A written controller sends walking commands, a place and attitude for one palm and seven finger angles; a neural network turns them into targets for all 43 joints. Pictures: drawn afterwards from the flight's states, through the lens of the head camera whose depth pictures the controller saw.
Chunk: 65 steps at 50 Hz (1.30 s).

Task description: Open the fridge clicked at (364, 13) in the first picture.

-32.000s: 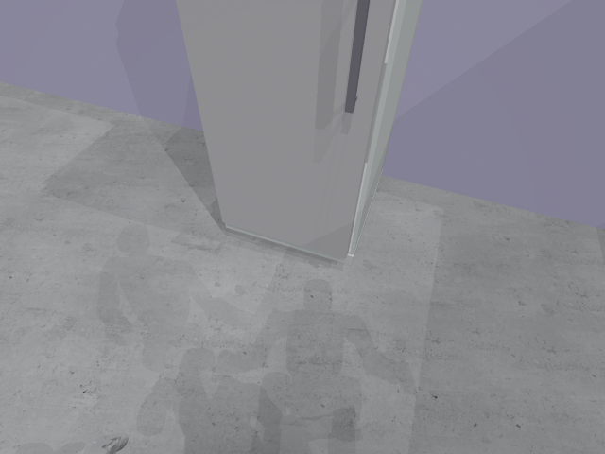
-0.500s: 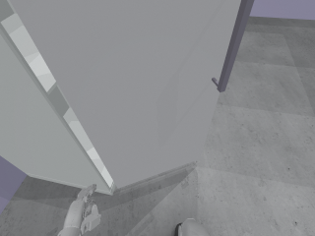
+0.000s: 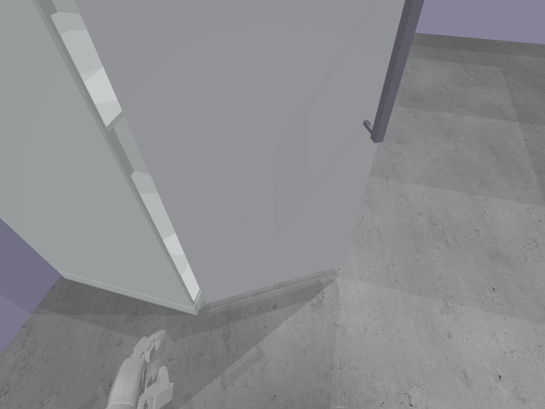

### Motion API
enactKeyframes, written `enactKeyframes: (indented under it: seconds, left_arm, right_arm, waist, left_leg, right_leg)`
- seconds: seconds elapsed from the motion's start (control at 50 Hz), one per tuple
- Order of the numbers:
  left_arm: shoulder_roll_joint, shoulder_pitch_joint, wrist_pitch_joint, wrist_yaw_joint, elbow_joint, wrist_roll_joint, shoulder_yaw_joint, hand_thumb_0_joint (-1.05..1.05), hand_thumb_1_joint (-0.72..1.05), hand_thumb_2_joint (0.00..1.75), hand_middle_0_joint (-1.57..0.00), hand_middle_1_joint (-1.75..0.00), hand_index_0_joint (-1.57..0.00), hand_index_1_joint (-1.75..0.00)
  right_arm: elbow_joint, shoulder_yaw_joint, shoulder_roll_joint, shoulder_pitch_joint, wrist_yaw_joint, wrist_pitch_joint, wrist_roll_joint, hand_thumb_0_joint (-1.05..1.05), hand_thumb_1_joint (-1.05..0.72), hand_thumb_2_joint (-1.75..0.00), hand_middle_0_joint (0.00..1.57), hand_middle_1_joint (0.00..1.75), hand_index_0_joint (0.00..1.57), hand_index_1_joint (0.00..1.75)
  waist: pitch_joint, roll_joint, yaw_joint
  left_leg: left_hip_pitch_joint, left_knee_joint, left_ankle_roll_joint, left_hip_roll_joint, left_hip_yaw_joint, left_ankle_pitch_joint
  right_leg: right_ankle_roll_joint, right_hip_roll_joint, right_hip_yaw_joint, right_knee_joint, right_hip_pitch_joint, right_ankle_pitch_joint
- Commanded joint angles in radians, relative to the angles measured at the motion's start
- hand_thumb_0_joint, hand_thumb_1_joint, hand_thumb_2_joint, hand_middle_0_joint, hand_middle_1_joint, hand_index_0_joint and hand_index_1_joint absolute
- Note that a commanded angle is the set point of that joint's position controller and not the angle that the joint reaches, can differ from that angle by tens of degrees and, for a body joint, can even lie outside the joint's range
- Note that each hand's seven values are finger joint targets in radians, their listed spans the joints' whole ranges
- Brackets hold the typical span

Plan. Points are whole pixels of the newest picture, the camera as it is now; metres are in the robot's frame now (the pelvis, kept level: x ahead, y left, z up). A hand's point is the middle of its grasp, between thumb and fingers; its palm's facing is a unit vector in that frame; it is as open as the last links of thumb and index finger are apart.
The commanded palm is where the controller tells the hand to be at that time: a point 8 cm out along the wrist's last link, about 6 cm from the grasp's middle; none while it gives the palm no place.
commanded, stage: stop stepping back and stand still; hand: right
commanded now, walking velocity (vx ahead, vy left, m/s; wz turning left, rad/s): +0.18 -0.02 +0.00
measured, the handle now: (389, 64) +0.68 -0.18 +0.17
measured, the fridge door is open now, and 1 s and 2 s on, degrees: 58 58 58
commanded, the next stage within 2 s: let the arm hang, fingers relaxed in 0.48 s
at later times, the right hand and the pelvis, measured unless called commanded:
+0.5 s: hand out of the picture +0.18 -0.29 +0.18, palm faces +0.45 +0.79 -0.41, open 7.4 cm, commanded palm +0.12 -0.32 +0.19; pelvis -0.02 -0.02 +0.01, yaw +0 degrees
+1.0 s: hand out of the picture -0.01 -0.22 -0.17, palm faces +0.02 +0.99 -0.17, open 7.0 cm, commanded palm none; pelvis +0.00 -0.03 +0.02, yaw -1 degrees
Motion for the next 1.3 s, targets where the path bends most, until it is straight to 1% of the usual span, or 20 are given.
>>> enactKeyframes:
  seconds: [0.0, 0.06, 0.12, 0.14, 0.16, 0.18, 0.2, 0.28, 0.34, 0.38, 0.44, 0.5, 0.54, 0.56, 0.58, 0.6, 0.7, 0.82, 0.88, 1.28]
  left_arm:
    - [0.163, -0.065, -0.023, 0.023, -0.115, -0.016, 0.083, 0.00, 0.90, 0.90, -0.20, -0.30, -0.20, -0.30]
    - [0.128, -0.114, -0.014, 0.023, -0.091, 0.006, 0.044, 0.00, 0.90, 0.90, -0.20, -0.30, -0.20, -0.30]
    - [0.146, -0.084, -0.042, 0.044, -0.079, 0.013, 0.039, 0.00, 0.90, 0.90, -0.20, -0.30, -0.20, -0.30]
    - [0.170, -0.092, -0.061, 0.048, -0.099, 0.016, 0.048, 0.00, 0.90, 0.90, -0.20, -0.30, -0.20, -0.30]
    - [0.164, -0.094, -0.073, 0.044, -0.113, 0.014, 0.054, 0.00, 0.90, 0.90, -0.20, -0.30, -0.20, -0.30]
    - [0.137, -0.094, -0.086, 0.044, -0.084, 0.022, 0.047, 0.00, 0.90, 0.90, -0.20, -0.30, -0.20, -0.30]
    - [0.127, -0.097, -0.088, 0.033, -0.090, 0.031, 0.042, 0.00, 0.90, 0.90, -0.20, -0.30, -0.20, -0.30]
    - [0.149, -0.073, -0.079, 0.018, -0.083, 0.013, 0.037, 0.00, 0.90, 0.90, -0.20, -0.30, -0.20, -0.30]
    - [0.147, -0.076, -0.056, 0.026, -0.089, 0.016, 0.048, 0.00, 0.90, 0.90, -0.20, -0.30, -0.20, -0.30]
    - [0.151, -0.062, -0.046, 0.027, -0.072, 0.011, 0.056, 0.00, 0.90, 0.90, -0.20, -0.30, -0.20, -0.30]
    - [0.154, -0.083, -0.052, 0.040, -0.076, 0.008, 0.043, 0.00, 0.90, 0.90, -0.20, -0.30, -0.20, -0.30]
    - [0.152, -0.114, -0.057, 0.058, -0.079, 0.015, 0.025, 0.00, 0.90, 0.90, -0.20, -0.30, -0.20, -0.30]
    - [0.144, -0.114, -0.060, 0.059, -0.085, 0.016, 0.025, 0.00, 0.90, 0.90, -0.20, -0.30, -0.20, -0.30]
    - [0.369, -0.140, -0.081, -0.038, 0.114, 0.017, 0.096, 0.00, 0.90, 0.90, -0.20, -0.30, -0.20, -0.30]
    - [0.269, -0.057, -0.020, -0.035, 0.109, 0.011, 0.095, 0.00, 0.90, 0.90, -0.20, -0.30, -0.20, -0.30]
    - [0.246, -0.035, 0.011, -0.031, 0.096, 0.011, 0.083, 0.00, 0.90, 0.90, -0.20, -0.30, -0.20, -0.30]
    - [0.250, -0.067, 0.066, -0.031, 0.117, 0.033, 0.054, 0.00, 0.90, 0.90, -0.20, -0.30, -0.20, -0.30]
    - [0.199, -0.069, 0.100, -0.026, 0.237, 0.034, 0.016, 0.00, 0.90, 0.90, -0.20, -0.30, -0.20, -0.30]
    - [0.170, -0.029, 0.105, -0.016, 0.292, 0.033, 0.017, 0.00, 0.90, 0.90, -0.20, -0.30, -0.20, -0.30]
    - [0.075, 0.157, 0.106, 0.000, 0.489, 0.022, 0.006, 0.00, 0.90, 0.90, -0.20, -0.30, -0.20, -0.30]
  right_arm:
    - [-0.049, -0.042, -0.113, -0.096, -0.033, 0.008, 0.015, 0.00, -0.90, -0.90, 0.20, 0.30, 0.20, 0.30]
    - [-0.083, -0.012, -0.089, -0.147, -0.044, 0.001, 0.005, 0.00, -0.90, -0.90, 0.20, 0.30, 0.20, 0.30]
    - [-0.146, 0.006, -0.090, -0.171, -0.057, -0.025, -0.015, 0.00, -0.90, -0.90, 0.20, 0.30, 0.20, 0.30]
    - [-0.208, 0.005, -0.099, -0.185, -0.062, -0.041, -0.014, 0.00, -0.90, -0.90, 0.20, 0.30, 0.20, 0.30]
    - [-0.244, -0.024, -0.133, -0.184, -0.066, -0.051, -0.024, 0.00, -0.90, -0.90, 0.20, 0.30, 0.20, 0.30]
    - [-0.190, -0.070, -0.172, -0.136, -0.062, -0.053, -0.017, 0.00, -0.90, -0.90, 0.20, 0.30, 0.20, 0.30]
    - [-0.193, -0.048, -0.139, -0.151, -0.053, -0.049, -0.027, 0.00, -0.90, -0.90, 0.20, 0.30, 0.20, 0.30]
    - [-0.101, -0.054, -0.115, -0.012, -0.040, -0.049, -0.025, 0.00, -0.90, -0.90, 0.20, 0.30, 0.20, 0.30]
    - [-0.060, -0.048, -0.107, -0.083, -0.033, -0.050, -0.013, 0.00, -0.90, -0.90, 0.20, 0.30, 0.20, 0.30]
    - [-0.024, -0.026, -0.085, -0.087, -0.034, -0.035, -0.005, 0.00, -0.90, -0.90, 0.20, 0.30, 0.20, 0.30]
    - [-0.040, -0.004, -0.074, -0.125, -0.043, -0.038, -0.004, 0.00, -0.90, -0.90, 0.20, 0.30, 0.20, 0.30]
    - [-0.048, 0.013, -0.068, -0.164, -0.047, -0.045, -0.023, 0.00, -0.90, -0.90, 0.20, 0.30, 0.20, 0.30]
    - [-0.054, 0.016, -0.070, -0.175, -0.049, -0.044, -0.032, 0.00, -0.90, -0.90, 0.20, 0.30, 0.20, 0.30]
    - [0.717, 0.366, 0.109, -0.147, 0.098, 0.137, -0.096, 0.00, -0.90, -0.90, 0.20, 0.30, 0.20, 0.30]
    - [0.749, 0.364, 0.151, -0.114, 0.117, 0.223, -0.090, 0.00, -0.90, -0.90, 0.20, 0.30, 0.20, 0.30]
    - [0.765, 0.390, 0.184, -0.141, 0.118, 0.246, -0.074, 0.00, -0.90, -0.90, 0.20, 0.30, 0.20, 0.30]
    - [1.039, 0.426, 0.092, -0.263, 0.113, 0.252, -0.077, 0.00, -0.90, -0.90, 0.20, 0.30, 0.20, 0.30]
    - [1.372, 0.484, 0.102, -0.314, 0.105, 0.255, -0.060, 0.00, -0.90, -0.90, 0.20, 0.30, 0.20, 0.30]
    - [1.477, 0.481, 0.144, -0.271, 0.101, 0.251, -0.062, 0.00, -0.90, -0.90, 0.20, 0.30, 0.20, 0.30]
    - [1.702, 0.511, 0.227, -0.176, 0.081, 0.247, -0.052, 0.00, -0.90, -0.90, 0.20, 0.30, 0.20, 0.30]
  waist:
    - [-0.087, 0.313, -0.001]
    - [-0.060, 0.188, 0.011]
    - [-0.084, -0.061, 0.018]
    - [-0.080, -0.267, 0.001]
    - [-0.105, -0.352, -0.015]
    - [-0.086, -0.360, 0.001]
    - [-0.036, -0.307, 0.009]
    - [-0.105, -0.109, -0.008]
    - [-0.079, 0.066, 0.014]
    - [-0.070, 0.125, 0.017]
    - [-0.103, 0.073, 0.013]
    - [-0.038, -0.158, 0.001]
    - [-0.057, -0.105, -0.013]
    - [0.000, -0.066, 0.028]
    - [-0.125, 0.006, 0.009]
    - [-0.186, 0.035, 0.006]
    - [-0.176, 0.131, -0.010]
    - [-0.144, -0.090, -0.008]
    - [-0.140, -0.125, -0.012]
    - [-0.009, 0.023, -0.014]
  left_leg:
    - [-0.152, -0.366, 0.214, 0.335, -0.498, -0.235]
    - [-0.195, -0.277, 0.176, 0.294, -0.305, -0.179]
    - [-0.156, -0.071, 0.086, 0.154, -0.186, -0.216]
    - [-0.153, 0.105, 0.037, 0.041, -0.119, -0.211]
    - [-0.167, 0.266, 0.003, -0.033, -0.067, -0.211]
    - [-0.164, 0.373, -0.003, -0.026, -0.109, -0.230]
    - [-0.148, 0.341, -0.001, -0.002, -0.140, -0.180]
    - [0.182, -0.170, -0.009, 0.007, -0.110, 0.003]
    - [0.021, -0.325, 0.090, 0.173, -0.401, -0.307]
    - [-0.097, -0.364, 0.138, 0.240, -0.463, -0.327]
    - [-0.054, -0.227, 0.081, 0.154, -0.293, -0.112]
    - [-0.005, -0.096, 0.003, 0.024, -0.158, -0.075]
    - [0.062, -0.101, -0.006, 0.021, -0.142, 0.039]
    - [-0.041, 0.049, 0.008, 0.083, -0.104, 0.311]
    - [0.007, 0.005, 0.004, 0.086, -0.120, 0.347]
    - [0.010, 0.009, 0.013, 0.086, -0.111, 0.246]
    - [0.099, -0.049, 0.047, 0.122, -0.185, 0.290]
    - [0.097, -0.140, 0.036, 0.104, -0.206, 0.139]
    - [0.109, -0.182, 0.041, 0.103, -0.201, 0.139]
    - [0.077, -0.208, 0.035, 0.097, -0.180, 0.139]
  right_leg:
    - [-0.006, 0.110, 0.057, 0.412, -0.021, -0.131]
    - [-0.031, 0.045, 0.091, 0.241, 0.030, -0.128]
    - [-0.046, 0.078, 0.046, -0.323, 0.182, -0.034]
    - [-0.089, -0.038, 0.240, -0.482, 0.161, -0.103]
    - [-0.142, -0.138, 0.387, -0.504, 0.149, -0.073]
    - [-0.172, -0.166, 0.473, -0.554, 0.060, -0.201]
    - [-0.176, -0.154, 0.480, -0.542, 0.013, -0.164]
    - [-0.094, -0.024, 0.207, -0.333, -0.048, -0.049]
    - [-0.043, 0.089, 0.101, -0.150, -0.053, -0.172]
    - [-0.033, 0.099, 0.073, -0.033, 0.055, -0.051]
    - [-0.048, 0.050, 0.112, -0.275, 0.154, 0.027]
    - [-0.080, -0.065, 0.310, -0.516, 0.044, -0.194]
    - [-0.089, -0.076, 0.307, -0.499, 0.039, -0.096]
    - [-0.088, -0.015, 0.260, -0.262, -0.006, 0.424]
    - [-0.049, -0.008, 0.155, -0.219, 0.101, 0.646]
    - [-0.052, -0.032, 0.190, -0.217, 0.106, 0.573]
    - [-0.059, 0.020, 0.188, -0.216, 0.043, 0.397]
    - [-0.048, 0.026, 0.185, -0.321, 0.115, 0.242]
    - [-0.048, 0.024, 0.176, -0.326, 0.135, 0.206]
    - [-0.059, 0.010, 0.148, -0.382, 0.150, 0.209]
